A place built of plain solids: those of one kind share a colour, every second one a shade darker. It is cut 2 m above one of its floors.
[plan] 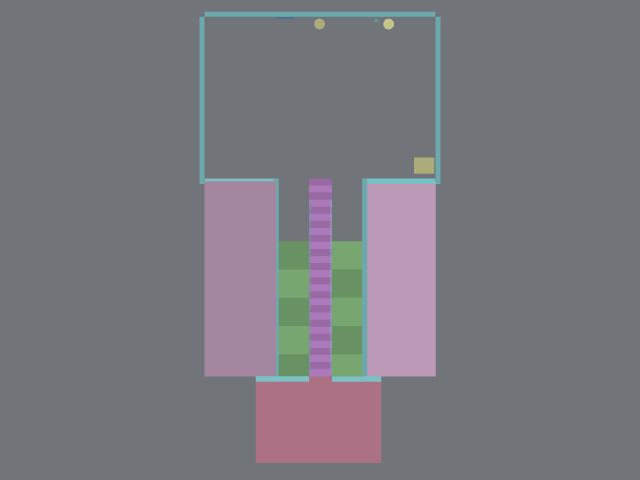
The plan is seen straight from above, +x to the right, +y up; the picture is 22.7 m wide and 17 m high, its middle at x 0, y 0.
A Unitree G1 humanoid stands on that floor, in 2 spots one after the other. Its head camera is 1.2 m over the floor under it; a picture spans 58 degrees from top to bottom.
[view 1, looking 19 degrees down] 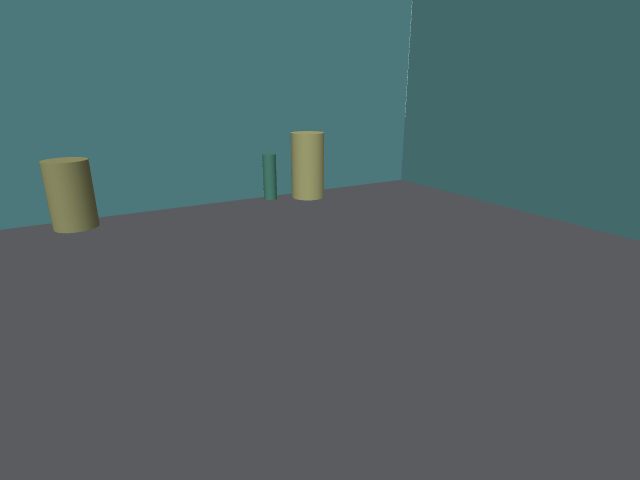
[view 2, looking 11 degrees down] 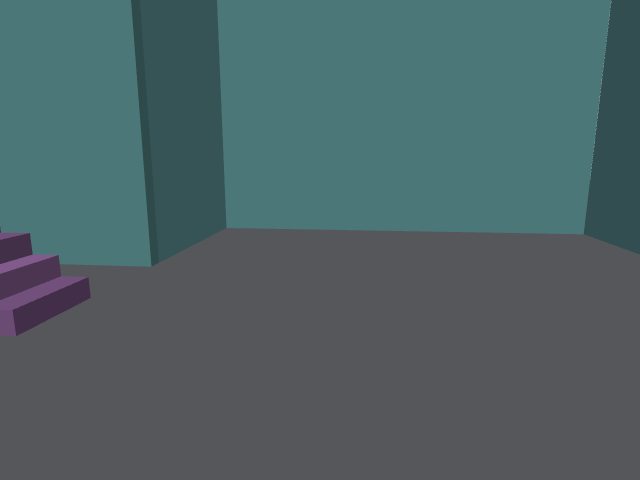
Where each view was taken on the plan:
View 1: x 0.02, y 3.18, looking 60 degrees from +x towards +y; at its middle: ground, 3.69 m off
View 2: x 2.95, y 4.51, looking -174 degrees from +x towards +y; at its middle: ground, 6.29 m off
